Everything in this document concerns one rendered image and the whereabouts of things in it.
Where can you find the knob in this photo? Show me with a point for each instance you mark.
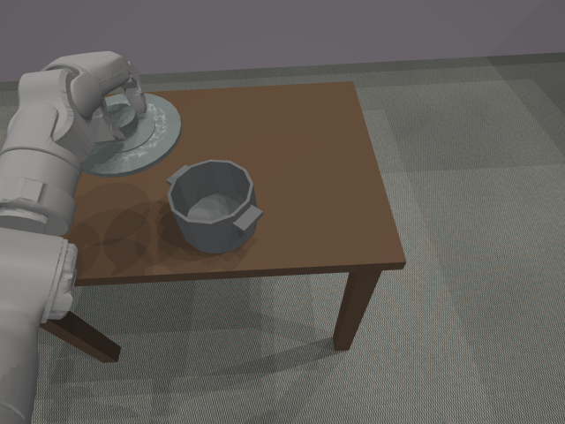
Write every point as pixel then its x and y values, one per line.
pixel 124 117

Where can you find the table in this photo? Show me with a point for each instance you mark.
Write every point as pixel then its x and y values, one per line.
pixel 308 152

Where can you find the left robot upper arm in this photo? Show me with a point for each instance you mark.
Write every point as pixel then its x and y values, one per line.
pixel 37 277

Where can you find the pot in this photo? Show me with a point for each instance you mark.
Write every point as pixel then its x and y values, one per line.
pixel 214 204

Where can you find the left robot hand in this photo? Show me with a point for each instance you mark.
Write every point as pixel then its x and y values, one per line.
pixel 110 71

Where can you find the robot left forearm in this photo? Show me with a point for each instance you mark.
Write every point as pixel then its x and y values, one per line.
pixel 47 141

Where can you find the lid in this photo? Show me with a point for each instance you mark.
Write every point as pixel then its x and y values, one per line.
pixel 157 134

